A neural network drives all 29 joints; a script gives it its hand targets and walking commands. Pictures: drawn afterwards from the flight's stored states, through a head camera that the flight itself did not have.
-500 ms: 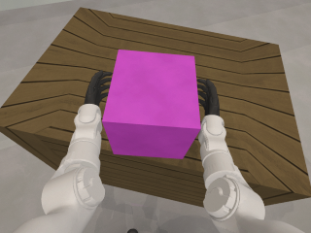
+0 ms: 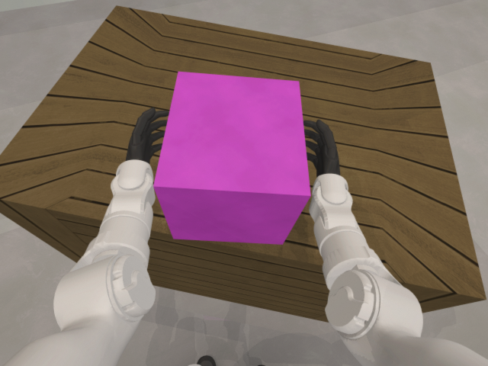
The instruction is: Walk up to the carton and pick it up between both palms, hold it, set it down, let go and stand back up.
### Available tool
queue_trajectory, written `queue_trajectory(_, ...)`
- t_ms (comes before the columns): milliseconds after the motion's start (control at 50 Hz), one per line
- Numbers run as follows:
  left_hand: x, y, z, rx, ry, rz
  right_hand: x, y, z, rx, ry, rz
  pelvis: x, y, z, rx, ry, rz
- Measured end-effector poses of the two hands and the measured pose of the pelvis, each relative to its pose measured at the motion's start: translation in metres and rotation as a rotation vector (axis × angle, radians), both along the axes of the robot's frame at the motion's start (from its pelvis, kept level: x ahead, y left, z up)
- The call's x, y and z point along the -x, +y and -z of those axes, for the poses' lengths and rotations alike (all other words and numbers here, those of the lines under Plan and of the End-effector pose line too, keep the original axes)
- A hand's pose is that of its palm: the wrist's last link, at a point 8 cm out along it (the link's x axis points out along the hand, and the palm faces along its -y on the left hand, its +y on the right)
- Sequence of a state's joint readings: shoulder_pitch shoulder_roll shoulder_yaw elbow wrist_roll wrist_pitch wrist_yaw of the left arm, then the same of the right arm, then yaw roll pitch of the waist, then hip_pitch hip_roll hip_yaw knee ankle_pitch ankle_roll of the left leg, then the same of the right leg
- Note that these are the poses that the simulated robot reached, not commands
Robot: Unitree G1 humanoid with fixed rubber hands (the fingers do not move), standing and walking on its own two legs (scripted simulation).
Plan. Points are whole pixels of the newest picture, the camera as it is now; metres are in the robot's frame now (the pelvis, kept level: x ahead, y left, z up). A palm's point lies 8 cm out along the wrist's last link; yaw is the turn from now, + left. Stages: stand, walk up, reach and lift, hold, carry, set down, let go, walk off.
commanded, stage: set down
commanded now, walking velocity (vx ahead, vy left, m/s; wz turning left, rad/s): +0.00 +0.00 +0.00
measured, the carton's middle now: (233, 163) +0.46 +0.04 -0.01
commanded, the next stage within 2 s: none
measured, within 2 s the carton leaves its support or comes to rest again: neither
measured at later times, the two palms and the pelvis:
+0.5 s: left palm (118, 158) +0.45 +0.24 +0.02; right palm (341, 169) +0.45 -0.16 +0.02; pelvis -0.02 +0.00 -0.04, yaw -1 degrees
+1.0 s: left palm (85, 111) +0.45 +0.26 +0.13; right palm (365, 121) +0.46 -0.15 +0.13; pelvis -0.02 +0.00 -0.01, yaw +0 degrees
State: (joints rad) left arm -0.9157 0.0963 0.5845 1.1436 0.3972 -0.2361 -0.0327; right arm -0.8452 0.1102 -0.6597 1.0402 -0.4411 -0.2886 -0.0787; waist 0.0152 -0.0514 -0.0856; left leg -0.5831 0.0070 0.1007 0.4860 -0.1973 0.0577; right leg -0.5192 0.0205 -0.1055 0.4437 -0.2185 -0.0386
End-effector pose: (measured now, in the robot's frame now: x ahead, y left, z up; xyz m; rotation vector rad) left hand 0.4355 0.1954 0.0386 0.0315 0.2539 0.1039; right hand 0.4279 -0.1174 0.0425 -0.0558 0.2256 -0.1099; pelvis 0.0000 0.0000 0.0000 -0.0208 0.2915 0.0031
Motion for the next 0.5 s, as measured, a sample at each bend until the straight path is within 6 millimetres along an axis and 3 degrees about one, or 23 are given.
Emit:
queue_trajectory(220,-0.008,0.008,0.026,0.035,0.046,-0.021,-0.003,-0.002,0.032,-0.022,0.098,-0.024,0.004,0.002,0.02,0.023,0.136,-0.003)
queue_trajectory(340,-0.015,0.028,0.023,0.001,0.018,-0.035,-0.015,-0.009,0.031,-0.013,0.061,-0.012,0.009,0.004,0.032,0.035,0.17,-0.002)
queue_trajectory(500,-0.01,0.046,0.023,-0.035,0.001,-0.031,-0.019,-0.041,0.027,-0.002,0.047,0.03,0.016,0.004,0.037,0.042,0.187,0.005)
